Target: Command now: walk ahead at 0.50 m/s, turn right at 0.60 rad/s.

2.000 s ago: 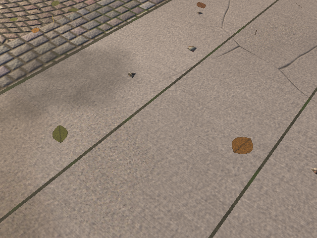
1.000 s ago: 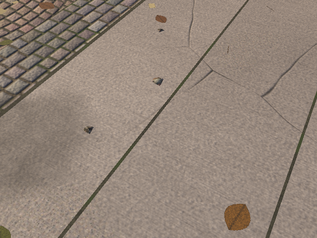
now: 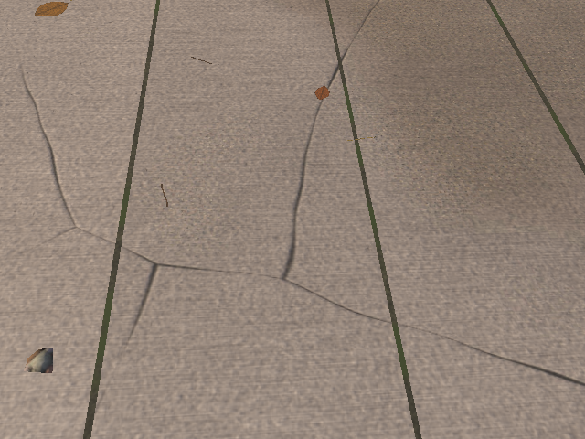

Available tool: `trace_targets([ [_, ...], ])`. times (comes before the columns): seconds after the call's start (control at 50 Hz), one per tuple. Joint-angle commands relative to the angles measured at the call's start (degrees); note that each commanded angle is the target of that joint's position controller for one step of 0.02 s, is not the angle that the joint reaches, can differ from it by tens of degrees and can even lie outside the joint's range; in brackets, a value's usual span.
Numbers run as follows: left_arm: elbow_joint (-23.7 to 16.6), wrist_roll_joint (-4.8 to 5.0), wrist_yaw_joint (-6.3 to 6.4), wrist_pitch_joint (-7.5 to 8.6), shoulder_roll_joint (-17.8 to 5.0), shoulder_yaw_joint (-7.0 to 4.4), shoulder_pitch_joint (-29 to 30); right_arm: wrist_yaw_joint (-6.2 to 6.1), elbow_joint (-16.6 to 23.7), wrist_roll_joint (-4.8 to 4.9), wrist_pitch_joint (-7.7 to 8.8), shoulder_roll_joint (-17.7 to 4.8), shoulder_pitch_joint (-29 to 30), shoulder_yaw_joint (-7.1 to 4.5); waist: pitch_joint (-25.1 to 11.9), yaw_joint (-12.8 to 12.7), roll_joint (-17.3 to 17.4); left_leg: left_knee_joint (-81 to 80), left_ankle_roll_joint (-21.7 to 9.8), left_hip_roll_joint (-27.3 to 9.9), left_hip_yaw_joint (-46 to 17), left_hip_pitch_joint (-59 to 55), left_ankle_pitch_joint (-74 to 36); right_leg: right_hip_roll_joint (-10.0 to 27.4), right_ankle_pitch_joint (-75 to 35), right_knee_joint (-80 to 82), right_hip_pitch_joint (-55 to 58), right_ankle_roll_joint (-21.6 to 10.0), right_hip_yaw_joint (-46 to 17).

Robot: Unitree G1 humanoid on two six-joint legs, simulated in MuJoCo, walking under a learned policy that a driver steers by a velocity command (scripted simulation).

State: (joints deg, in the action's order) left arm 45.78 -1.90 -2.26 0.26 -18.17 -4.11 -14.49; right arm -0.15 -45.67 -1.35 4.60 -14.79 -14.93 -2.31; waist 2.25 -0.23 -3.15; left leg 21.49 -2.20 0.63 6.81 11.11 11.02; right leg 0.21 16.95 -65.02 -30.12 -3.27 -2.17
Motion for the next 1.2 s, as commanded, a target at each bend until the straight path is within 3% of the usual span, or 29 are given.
trace_targets([
  [0.02, -4.4, -0.25, -1.09, -0.34, -1.3, 0.05, 0.9, 0.2, 1.6, 0.42, 1.58, -6.0, -2.2, -1.54, -0.6, -0.1, 8.5, -12.8, -7.1, -16.3, -10.3, -4.9, -11.9, 3.6, -5.0, 0.5, -8.6, 1.0, -1.5],
  [0.08, -6.4, -0.05, -1.43, -0.03, 0.3, 0.84, 5.7, 0.07, 0.9, 0.46, 1.27, -5.9, -2.0, -1.5, 1.0, -0.3, 8.3, -10.3, -6.3, -14.0, -1.7, -4.3, -29.7, 2.9, -10.3, 11.0, -7.2, 2.1, 1.9],
  [0.12, -7.4, 0.17, -1.9, 0.32, 1.8, 1.64, 8.7, -0.07, 0.7, 0.7, 0.98, -6.6, -1.8, -1.64, 0.6, 0.4, 9.2, -8.3, -4.9, -12.5, 3.0, -2.9, -33.9, 2.0, -15.0, 20.6, -1.4, 1.7, 5.0],
  [0.18, -8.3, -0.37, -2.16, 0.25, 0.9, 1.49, 10.3, -0.56, 0.0, 1.04, 0.23, -8.6, -3.6, -2.27, -0.9, 1.2, 10.0, -3.6, -3.5, -13.7, 4.4, -7.0, -38.5, 0.2, -14.0, 27.5, 2.8, 0.4, 7.5],
  [0.22, -8.1, -1.05, -1.76, 0.33, -0.7, 0.83, 7.7, -1.14, -0.1, 1.31, -0.72, -10.0, -3.8, -2.76, -2.8, 0.2, 10.5, 3.6, -2.8, -14.7, 4.6, -9.9, -44.8, -1.9, -9.0, 30.4, 6.2, -1.5, 8.1],
  [0.26, -5.1, -1.99, -0.53, 1.5, -2.7, -0.45, -2.7, -1.36, 0.4, 1.65, -1.84, -10.6, -3.2, -2.97, -9.0, -4.4, 6.4, 22.6, -0.9, -13.0, 5.8, -7.7, -38.5, -4.7, -13.3, 38.4, 18.4, -4.2, 7.1],
  [0.28, -4.6, -2.13, 0.55, 2.08, -7.8, -1.79, -6.7, -1.12, 1.7, 1.1, -2.03, -8.7, -6.3, -2.51, -14.0, -5.3, -1.4, 38.6, 1.6, -10.3, 6.2, 3.3, -14.4, 5.3, -33.2, 38.0, 30.7, -6.8, -4.0],
  [0.3, -6.4, -0.38, 1.1, 1.44, -14.9, -3.48, -5.0, -0.71, 4.8, 1.6, -2.85, -3.6, -11.6, -1.34, -20.7, -0.6, -11.6, 58.0, 4.6, 0.6, 2.9, 21.5, 29.6, 23.3, -64.1, 35.8, 44.0, -18.5, -29.1],
  [0.32, -6.4, 3.01, 1.24, 0.7, -12.1, -3.42, -8.6, -0.87, 3.3, -0.8, -4.09, -6.6, -8.7, -1.93, -23.4, -3.8, 1.4, 59.2, 4.5, -3.1, -7.9, 21.0, 26.3, 20.5, -70.5, 34.3, 42.2, -18.5, -25.7],
  [0.34, -7.3, 2.36, 2.05, -0.07, -10.5, -3.09, -4.3, -0.94, 4.8, 0.59, -4.37, -5.1, -6.8, -1.37, -19.7, -2.9, -3.3, 60.3, 4.7, -2.6, -7.8, 24.8, 22.2, 19.9, -54.6, 38.6, 37.6, -20.6, -23.9],
  [0.36, -7.6, 2.31, 2.39, -0.65, -6.3, -2.01, 0.1, -1.22, 4.5, 0.09, -4.38, -5.8, -3.3, -1.2, -12.0, -1.7, 0.9, 54.9, 4.8, -5.2, -8.3, 25.1, 17.5, 15.8, -41.8, 42.7, 28.9, -17.2, -20.0],
  [0.38, -7.7, 2.36, 2.81, -0.91, -4.4, -1.33, 2.7, -1.27, 5.3, -0.5, -4.8, -6.5, -1.1, -1.54, -7.8, -0.1, -0.5, 50.5, 4.8, -5.9, -8.6, 23.5, 15.1, 11.7, -35.6, 44.7, 23.3, -14.1, -17.5],
  [0.4, -7.5, 1.99, 2.88, -1.05, -3.1, -0.87, 3.8, -1.2, 4.8, -0.89, -5.64, -6.6, -2.5, -1.6, -6.5, 1.4, -0.9, 47.9, 5.1, -5.9, -8.3, 20.5, 13.6, 9.3, -35.0, 45.7, 19.1, -12.5, -15.3],
  [0.48, -7.2, 1.11, 2.09, -0.34, -6.1, -2.03, 2.0, -1.01, 5.0, -0.6, -7.3, -5.2, -2.9, -1.45, -8.9, 1.7, 1.0, 43.2, 5.0, -4.0, -8.4, 17.5, 10.9, 7.4, -29.7, 46.9, 15.9, -11.0, -15.6],
  [0.62, -6.8, 0.93, 2.34, -1.56, -6.5, -2.62, -1.3, -1.56, 7.7, -0.33, -7.81, -5.7, 5.0, -1.71, -5.8, -1.5, -2.2, 33.4, 5.1, -2.5, -11.1, 22.0, 9.2, 6.5, -3.2, 50.2, 18.1, -9.5, -24.5],
  [0.76, -6.4, 0.3, 2.07, -1.98, -6.3, -2.73, -1.4, -2.06, 8.1, 1.0, -6.52, -5.7, 4.8, -1.18, -6.2, -1.7, -3.8, 21.9, 2.6, 1.2, -10.5, 13.3, 13.0, 5.8, -11.2, 47.1, 18.8, -8.7, -27.9],
  [0.82, -5.9, 0.7, 2.06, -2.45, -5.6, -2.35, 0.1, -2.38, 7.1, 1.32, -5.92, -5.2, 0.4, -0.88, -6.2, 0.5, -3.7, 8.8, 0.7, 2.4, -9.0, 3.4, 9.7, 4.4, -14.0, 45.2, 15.9, -6.4, -28.1],
  [0.84, -5.6, 1.32, 2.38, -2.53, -5.1, -2.07, 0.4, -2.67, 6.6, 0.93, -5.56, -5.3, -1.4, -0.87, -5.7, 1.7, -2.4, 0.1, -0.1, 1.7, -9.1, -1.8, 4.8, 2.6, -9.7, 43.8, 13.1, -4.2, -27.1],
  [0.86, -5.6, 1.71, 2.7, -2.37, -2.8, -1.37, -1.3, -3.06, 7.2, 0.08, -5.23, -8.4, 0.3, -1.36, -4.8, 0.1, 4.6, -6.3, -1.9, -6.1, -17.4, -4.6, 6.7, -1.5, 1.6, 38.2, 8.7, -0.8, -22.9],
  [0.88, -6.5, 2.19, 2.88, -2.06, -1.3, -0.96, -2.3, -2.86, 9.4, -0.54, -5.23, -12.9, 4.0, -1.94, -4.1, -1.0, 14.9, -11.0, -7.4, -19.8, -33.7, -5.1, 4.9, -11.0, 10.2, 27.4, 1.3, 2.0, -11.0],
  [0.9, -6.1, 0.02, 3.04, -1.93, -5.7, -2.09, -0.6, -2.39, 8.7, -0.68, -5.31, -12.4, 3.9, -2.09, -2.0, 0.0, 11.9, -9.3, -12.2, -22.6, -34.5, 3.3, -3.3, -10.4, 14.4, 16.8, 3.6, 2.7, -7.8],
  [0.92, -5.5, 0.02, 2.8, -1.91, -5.6, -2.22, -1.0, -2.0, 8.4, -0.11, -5.02, -9.2, 4.8, -1.19, -1.4, -1.6, 9.3, -8.2, -12.8, -20.3, -31.3, 5.3, -7.7, -8.8, 12.3, 12.2, 6.0, 3.0, -8.7],
  [0.94, -4.3, 0.4, 2.53, -2.1, -4.9, -2.05, -1.9, -1.68, 8.3, 0.27, -4.78, -7.0, 7.1, -0.61, -0.4, -2.9, 8.0, -7.2, -10.9, -16.3, -25.6, 5.8, -9.8, -8.1, 9.0, 9.9, 7.1, 3.6, -8.6],
  [0.98, -2.8, 0.61, 2.04, -2.67, -4.0, -1.64, -3.2, -1.77, 8.3, 0.23, -4.57, -6.6, 7.8, -0.43, -1.7, -2.7, 11.5, -4.6, -8.7, -11.8, -19.6, 1.3, -18.5, -8.5, 7.1, 7.9, 6.5, 4.7, -7.5],
  [1.02, -2.5, 1.0, 1.99, -2.97, -2.7, -0.87, -1.4, -1.67, 6.9, 0.36, -4.48, -6.5, 4.7, -0.34, -2.8, -1.0, 11.0, -2.3, -8.6, -11.0, -17.6, -3.5, -26.2, -7.7, 7.9, 12.3, 6.4, 5.8, -6.1],
  [1.06, -2.4, 0.72, 1.91, -3.0, -1.3, 0.26, 1.2, -1.27, 5.0, 0.18, -4.56, -7.5, 0.3, -0.76, -4.1, 1.7, 12.1, -4.1, -8.4, -10.5, -19.0, -7.9, -10.0, -5.8, 7.9, 20.0, 6.7, 5.8, -2.7],
  [1.12, -3.1, 0.34, 1.37, -2.38, -2.4, 0.61, 6.4, -0.39, 2.5, -0.2, -5.54, -10.1, -4.3, -2.22, 0.3, 4.6, 14.4, -8.9, -9.9, -11.6, -24.8, -8.2, 13.5, -4.8, 11.3, 26.3, 5.9, 4.4, 1.6],
  [1.16, -2.5, 0.67, 1.39, -1.41, -1.9, 0.94, 6.6, 0.0, 1.4, -0.29, -5.66, -10.5, -5.1, -2.78, 1.7, 4.1, 13.0, -9.4, -10.2, -12.1, -25.8, -6.6, 14.9, -4.6, 10.9, 32.2, 9.3, 2.7, 2.6],
  [1.2, -0.2, 0.64, 1.92, -0.11, -0.2, 1.45, 2.3, 0.09, 0.9, 0.25, -5.49, -10.3, -3.1, -3.09, 1.5, 0.8, 10.7, -7.3, -9.0, -10.4, -23.2, -1.6, 12.5, -4.9, 3.3, 43.6, 19.5, 0.2, 4.4],
])
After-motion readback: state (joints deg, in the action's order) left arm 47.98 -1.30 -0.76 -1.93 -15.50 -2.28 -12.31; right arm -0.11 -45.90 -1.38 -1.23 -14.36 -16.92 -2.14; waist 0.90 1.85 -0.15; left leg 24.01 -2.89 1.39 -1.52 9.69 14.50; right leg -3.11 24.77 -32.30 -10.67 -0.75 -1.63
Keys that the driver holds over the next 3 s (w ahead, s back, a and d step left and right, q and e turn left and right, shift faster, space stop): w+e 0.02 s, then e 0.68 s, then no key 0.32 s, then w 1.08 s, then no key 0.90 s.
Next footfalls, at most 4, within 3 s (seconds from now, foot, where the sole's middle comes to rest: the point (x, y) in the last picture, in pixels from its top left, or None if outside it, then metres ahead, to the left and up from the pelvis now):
0.28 right None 0.27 -0.12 -0.78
0.86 left None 0.30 0.06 -0.78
1.24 right None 0.18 -0.10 -0.78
1.64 left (327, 401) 0.57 -0.08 -0.78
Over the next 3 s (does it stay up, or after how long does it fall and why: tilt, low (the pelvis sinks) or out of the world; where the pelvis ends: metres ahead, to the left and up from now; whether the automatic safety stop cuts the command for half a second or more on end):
stays up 0.77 -0.29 0.00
